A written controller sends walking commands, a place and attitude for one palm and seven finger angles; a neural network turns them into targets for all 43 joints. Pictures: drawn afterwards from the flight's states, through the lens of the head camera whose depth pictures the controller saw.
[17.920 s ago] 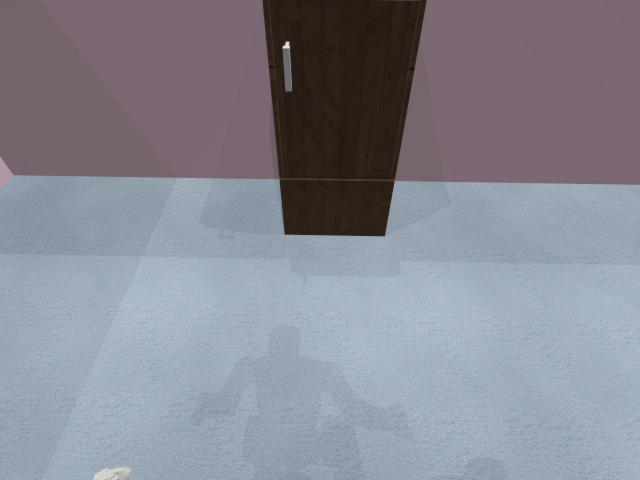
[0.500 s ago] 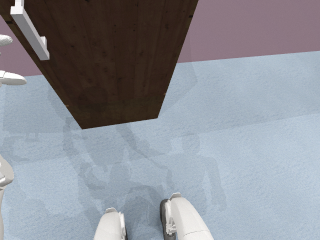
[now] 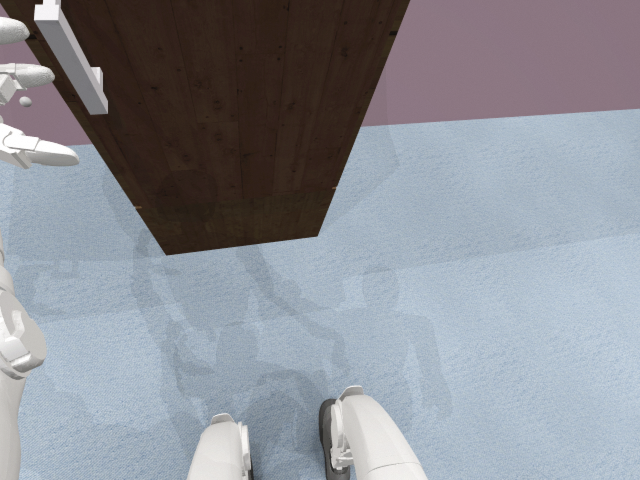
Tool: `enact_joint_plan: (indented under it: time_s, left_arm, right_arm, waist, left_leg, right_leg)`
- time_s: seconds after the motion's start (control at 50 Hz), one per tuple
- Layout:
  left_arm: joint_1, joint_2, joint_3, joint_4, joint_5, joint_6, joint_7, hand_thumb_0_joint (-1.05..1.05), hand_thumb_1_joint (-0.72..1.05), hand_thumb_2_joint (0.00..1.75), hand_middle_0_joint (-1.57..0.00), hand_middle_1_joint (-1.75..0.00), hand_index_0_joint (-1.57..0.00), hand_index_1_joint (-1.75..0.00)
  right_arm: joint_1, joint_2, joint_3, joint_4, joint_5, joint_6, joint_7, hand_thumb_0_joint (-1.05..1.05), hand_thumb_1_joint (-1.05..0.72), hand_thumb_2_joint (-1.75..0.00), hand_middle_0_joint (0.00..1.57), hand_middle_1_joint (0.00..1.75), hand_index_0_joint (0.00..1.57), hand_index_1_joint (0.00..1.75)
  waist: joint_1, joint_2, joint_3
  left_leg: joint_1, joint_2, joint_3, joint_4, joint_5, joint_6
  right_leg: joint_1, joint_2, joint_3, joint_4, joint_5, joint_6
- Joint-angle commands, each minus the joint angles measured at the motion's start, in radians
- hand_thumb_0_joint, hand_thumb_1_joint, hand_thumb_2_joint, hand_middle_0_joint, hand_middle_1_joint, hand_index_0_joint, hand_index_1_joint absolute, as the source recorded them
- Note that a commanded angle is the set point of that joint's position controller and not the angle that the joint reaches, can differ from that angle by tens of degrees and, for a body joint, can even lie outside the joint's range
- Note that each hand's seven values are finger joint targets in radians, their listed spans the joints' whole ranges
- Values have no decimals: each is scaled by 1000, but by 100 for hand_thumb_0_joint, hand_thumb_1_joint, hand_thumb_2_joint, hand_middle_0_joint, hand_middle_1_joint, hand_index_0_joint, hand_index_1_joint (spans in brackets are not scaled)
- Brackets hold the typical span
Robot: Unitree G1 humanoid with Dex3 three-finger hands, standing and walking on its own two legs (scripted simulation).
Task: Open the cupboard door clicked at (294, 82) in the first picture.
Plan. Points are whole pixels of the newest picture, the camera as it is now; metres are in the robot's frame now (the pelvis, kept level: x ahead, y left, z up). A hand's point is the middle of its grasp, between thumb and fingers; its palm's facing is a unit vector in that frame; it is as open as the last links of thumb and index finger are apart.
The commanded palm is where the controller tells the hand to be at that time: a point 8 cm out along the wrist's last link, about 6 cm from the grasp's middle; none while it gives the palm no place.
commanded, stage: slide the fingers in behind the handle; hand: left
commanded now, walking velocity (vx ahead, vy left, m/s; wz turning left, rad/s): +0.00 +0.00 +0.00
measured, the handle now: (77, 52) +0.58 +0.22 +0.08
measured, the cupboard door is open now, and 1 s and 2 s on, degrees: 0 0 1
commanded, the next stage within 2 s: close the thumb around the handle in 1.32 s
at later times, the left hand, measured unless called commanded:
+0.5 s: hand (66, 100) +0.52 +0.23 +0.07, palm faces +0.05 -1.00 -0.01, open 14.0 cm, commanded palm +0.50 +0.26 +0.07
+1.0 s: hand (97, 104) +0.52 +0.20 +0.08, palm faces +0.06 -1.00 -0.02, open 14.0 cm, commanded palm +0.49 +0.24 +0.07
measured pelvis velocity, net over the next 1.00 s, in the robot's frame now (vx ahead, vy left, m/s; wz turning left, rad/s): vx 0.00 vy -0.01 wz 0.02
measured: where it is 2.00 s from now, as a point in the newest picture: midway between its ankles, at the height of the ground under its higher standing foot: outside the picture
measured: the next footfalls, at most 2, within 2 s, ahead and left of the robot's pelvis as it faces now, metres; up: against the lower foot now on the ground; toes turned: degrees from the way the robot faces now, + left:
none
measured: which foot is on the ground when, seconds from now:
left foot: down 0.00-1.00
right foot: down 0.00-1.00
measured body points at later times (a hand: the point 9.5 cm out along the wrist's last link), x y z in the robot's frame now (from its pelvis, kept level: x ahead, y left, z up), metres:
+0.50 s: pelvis +0.00 +0.00 +0.01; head +0.16 +0.03 +0.43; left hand +0.52 +0.28 +0.07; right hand +0.00 -0.26 -0.10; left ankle -0.03 +0.10 -0.66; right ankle +0.05 -0.15 -0.66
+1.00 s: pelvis +0.00 -0.01 +0.01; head +0.15 +0.01 +0.43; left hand +0.51 +0.25 +0.08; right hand +0.01 -0.27 -0.11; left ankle -0.03 +0.10 -0.66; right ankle +0.05 -0.15 -0.66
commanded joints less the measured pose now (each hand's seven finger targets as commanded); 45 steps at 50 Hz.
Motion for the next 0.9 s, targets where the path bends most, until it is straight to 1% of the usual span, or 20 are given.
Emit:
enact_joint_plan:
  time_s: [0.0, 0.04, 0.08, 0.14, 0.18, 0.2, 0.24, 0.28, 0.32, 0.34, 0.38, 0.4, 0.46, 0.56, 0.64, 0.72, 0.78, 0.8, 0.86, 0.88]
  left_arm:
    - [-402, 266, 15, -230, -17, -61, 22, 0, -50, 30, -30, -120, -30, -120]
    - [-378, 256, 19, -203, -22, -54, 32, 0, -50, 30, -30, -120, -30, -120]
    - [-388, 285, 38, -214, -16, -61, 41, 0, -50, 30, -30, -120, -30, -120]
    - [-378, 240, 9, -219, -10, -69, 50, 0, -50, 30, -30, -120, -30, -120]
    - [-359, 253, 29, -236, -16, -80, 49, 0, -50, 30, -30, -120, -30, -120]
    - [-359, 213, 1, -227, -20, -79, 46, 0, -50, 30, -30, -120, -30, -120]
    - [-365, 198, -5, -207, -28, -75, 47, 0, -50, 30, -30, -120, -30, -120]
    - [-380, 234, 27, -250, -26, -89, 57, 0, -50, 30, -30, -120, -30, -120]
    - [-370, 169, -18, -241, -24, -89, 67, 0, -50, 30, -30, -120, -30, -120]
    - [-385, 175, -12, -244, -24, -91, 75, 0, -50, 30, -30, -120, -30, -120]
    - [-390, 187, -3, -260, -17, -100, 88, 0, -50, 30, -30, -120, -30, -120]
    - [-379, 146, -30, -251, -16, -98, 94, 0, -50, 30, -30, -120, -30, -120]
    - [-381, 141, -20, -246, -18, -103, 114, 0, -50, 30, -30, -120, -30, -120]
    - [-335, 148, -3, -265, -8, -114, 135, 0, -50, 30, -30, -120, -30, -120]
    - [-326, 69, -54, -261, -16, -115, 137, 0, -50, 30, -30, -120, -30, -120]
    - [-347, 71, -47, -245, -19, -118, 149, 0, -50, 30, -30, -120, -30, -120]
    - [-375, 70, -52, -258, -9, -134, 164, 0, -50, 30, -30, -120, -30, -120]
    - [-372, 38, -73, -261, -9, -137, 164, 0, -50, 30, -30, -120, -30, -120]
    - [-397, 38, -79, -240, -6, -144, 171, 0, -50, 30, -30, -120, -30, -120]
    - [-416, 34, -86, -233, -1, -145, 170, 0, -50, 30, -30, -120, -30, -120]
  right_arm:
    - [225, -201, -79, -21, 0, -6, -10, 0, -90, -90, 20, 30, 20, 30]
    - [226, -200, -79, -20, 1, -6, -7, 0, -90, -90, 20, 30, 20, 30]
    - [225, -200, -78, -24, 0, -6, -8, 0, -90, -90, 20, 30, 20, 30]
    - [226, -194, -81, -23, -2, -7, -3, 0, -90, -90, 20, 30, 20, 30]
    - [227, -196, -83, -27, -2, -6, -3, 0, -90, -90, 20, 30, 20, 30]
    - [225, -191, -83, -26, -1, -6, -1, 0, -90, -90, 20, 30, 20, 30]
    - [224, -192, -85, -18, 1, -8, -4, 0, -90, -90, 20, 30, 20, 30]
    - [229, -195, -87, -18, -4, -9, -5, 0, -90, -90, 20, 30, 20, 30]
    - [223, -186, -87, -16, -3, -11, -2, 0, -90, -90, 20, 30, 20, 30]
    - [224, -189, -89, -13, -5, -11, -2, 0, -90, -90, 20, 30, 20, 30]
    - [223, -188, -89, -15, -5, -11, -2, 0, -90, -90, 20, 30, 20, 30]
    - [224, -183, -90, -15, -5, -12, 1, 0, -90, -90, 20, 30, 20, 30]
    - [228, -186, -93, -14, -9, -12, 2, 0, -90, -90, 20, 30, 20, 30]
    - [221, -179, -93, -30, -9, -13, 7, 0, -90, -90, 20, 30, 20, 30]
    - [210, -174, -98, -26, -5, -15, 12, 0, -90, -90, 20, 30, 20, 30]
    - [206, -172, -97, -20, -3, -19, 8, 0, -90, -90, 20, 30, 20, 30]
    - [204, -171, -98, -15, -8, -25, 6, 0, -90, -90, 20, 30, 20, 30]
    - [202, -167, -98, -17, -8, -28, 8, 0, -90, -90, 20, 30, 20, 30]
    - [204, -171, -97, -11, -10, -34, 7, 0, -90, -90, 20, 30, 20, 30]
    - [201, -168, -96, -6, -10, -36, 8, 0, -90, -90, 20, 30, 20, 30]
  waist:
    - [1, 258, -562]
    - [-4, 197, -530]
    - [4, 208, -541]
    - [-2, 187, -527]
    - [14, 211, -553]
    - [6, 202, -547]
    - [-2, 184, -505]
    - [15, 212, -556]
    - [6, 207, -527]
    - [0, 183, -522]
    - [12, 227, -539]
    - [6, 223, -531]
    - [2, 177, -525]
    - [27, 190, -558]
    - [18, 166, -533]
    - [15, 132, -502]
    - [12, 146, -508]
    - [13, 161, -517]
    - [0, 124, -507]
    - [0, 155, -504]
  left_leg:
    - [411, -18, -58, -145, 639, -29]
    - [366, -19, -47, -146, 601, -18]
    - [348, -22, -43, -147, 593, -16]
    - [343, -24, -35, -153, 570, -12]
    - [355, -24, -34, -155, 595, -15]
    - [354, -25, -34, -156, 580, -14]
    - [338, -26, -31, -160, 554, -12]
    - [377, -25, -39, -162, 592, -18]
    - [382, -25, -38, -162, 593, -21]
    - [370, -25, -37, -162, 574, -17]
    - [386, -27, -39, -164, 595, -22]
    - [402, -27, -39, -166, 607, -24]
    - [395, -25, -43, -164, 615, -21]
    - [366, -33, -23, -166, 611, -17]
    - [379, -32, -23, -176, 586, -18]
    - [323, -39, -14, -182, 523, -10]
    - [341, -40, -19, -183, 524, -13]
    - [345, -42, -16, -179, 523, -13]
    - [323, -43, -18, -177, 492, -8]
    - [323, -44, -18, -177, 482, -11]
  right_leg:
    - [277, 55, 8, -39, 301, -43]
    - [303, 57, 13, -48, 313, -40]
    - [324, 54, 19, -42, 325, -42]
    - [338, 55, 20, -51, 324, -40]
    - [350, 54, 23, -47, 340, -44]
    - [346, 55, 22, -50, 332, -43]
    - [335, 55, 22, -58, 318, -41]
    - [342, 53, 20, -50, 326, -44]
    - [317, 53, 15, -53, 317, -42]
    - [326, 54, 18, -55, 315, -40]
    - [321, 51, 19, -51, 317, -43]
    - [311, 52, 15, -55, 317, -43]
    - [320, 54, 14, -53, 326, -43]
    - [388, 50, 28, -47, 375, -46]
    - [374, 52, 25, -62, 352, -42]
    - [401, 47, 32, -65, 347, -39]
    - [383, 44, 32, -62, 334, -40]
    - [377, 44, 34, -60, 332, -41]
    - [377, 43, 36, -60, 319, -41]
    - [369, 41, 37, -59, 308, -40]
